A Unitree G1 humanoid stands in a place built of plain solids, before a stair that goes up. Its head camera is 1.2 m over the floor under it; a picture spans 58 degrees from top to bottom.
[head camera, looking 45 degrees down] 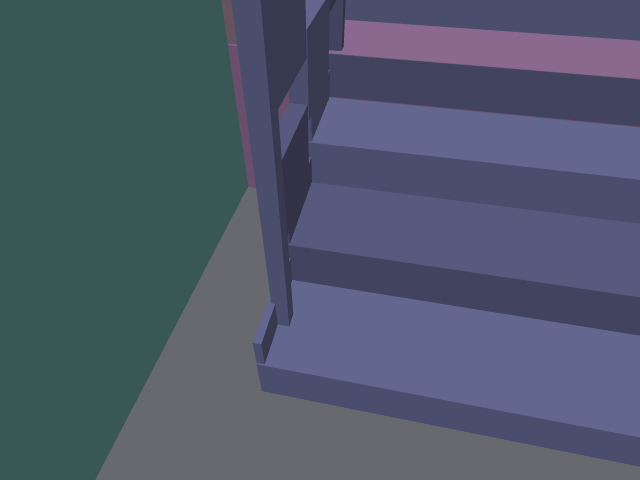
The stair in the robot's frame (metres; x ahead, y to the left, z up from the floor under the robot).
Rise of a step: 0.15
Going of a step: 0.30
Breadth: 1.32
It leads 12 degrees to the right of straight ahead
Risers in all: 4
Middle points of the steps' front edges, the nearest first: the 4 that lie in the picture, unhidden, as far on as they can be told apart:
0.45 -0.48 0.16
0.74 -0.54 0.31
1.03 -0.60 0.47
1.33 -0.66 0.62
